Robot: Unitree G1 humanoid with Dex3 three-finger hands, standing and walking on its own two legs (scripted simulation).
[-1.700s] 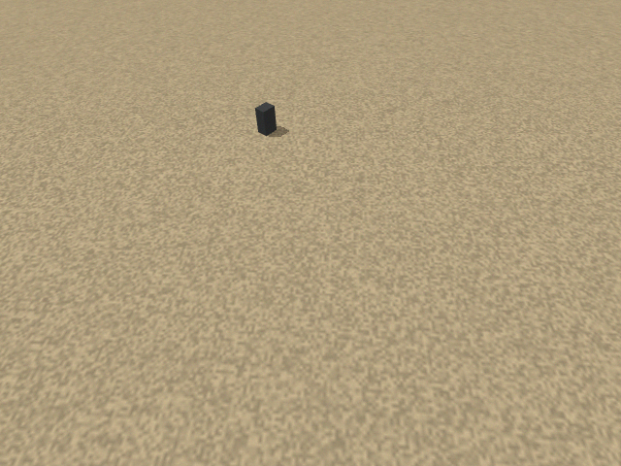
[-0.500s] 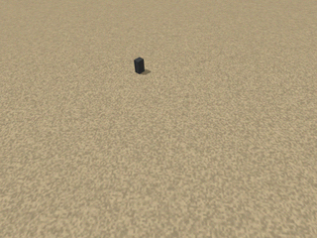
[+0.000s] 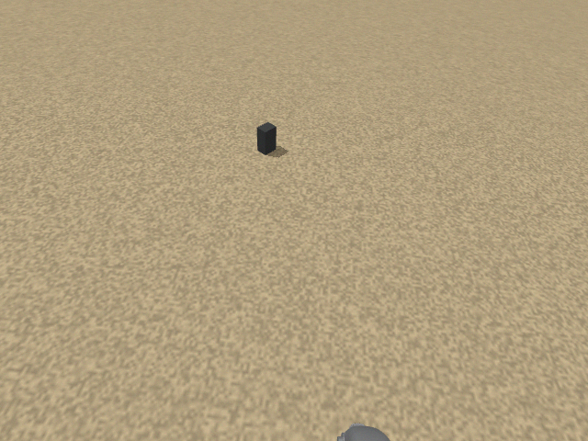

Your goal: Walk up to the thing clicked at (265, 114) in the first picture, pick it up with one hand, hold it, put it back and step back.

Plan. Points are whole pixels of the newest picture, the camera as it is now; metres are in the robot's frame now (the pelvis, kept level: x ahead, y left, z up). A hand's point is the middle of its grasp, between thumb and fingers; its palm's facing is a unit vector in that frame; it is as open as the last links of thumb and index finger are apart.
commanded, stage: walk up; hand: left
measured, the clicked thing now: (266, 138) +1.80 +0.14 -0.70
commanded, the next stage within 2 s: none
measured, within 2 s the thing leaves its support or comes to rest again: neither
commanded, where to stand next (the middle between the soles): +1.48 -0.04 m, yaw +1 degrees
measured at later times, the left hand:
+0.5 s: hand (186, 297) +0.40 +0.22 -0.13, palm faces -0.02 -0.94 -0.34, open 7.4 cm
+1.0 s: hand (197, 200) +0.68 +0.25 -0.14, palm faces -0.10 -0.94 -0.34, open 7.4 cm
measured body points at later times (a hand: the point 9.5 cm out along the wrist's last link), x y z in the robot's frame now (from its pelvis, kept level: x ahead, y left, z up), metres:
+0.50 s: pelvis +0.30 -0.04 +0.00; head +0.32 -0.05 +0.44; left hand +0.40 +0.27 -0.10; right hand +0.37 -0.36 -0.12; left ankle +0.34 +0.11 -0.69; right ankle +0.31 -0.15 -0.74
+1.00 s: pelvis +0.59 -0.02 -0.01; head +0.61 -0.01 +0.44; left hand +0.68 +0.30 -0.12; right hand +0.62 -0.34 -0.11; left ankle +0.55 +0.11 -0.74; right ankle +0.71 -0.17 -0.71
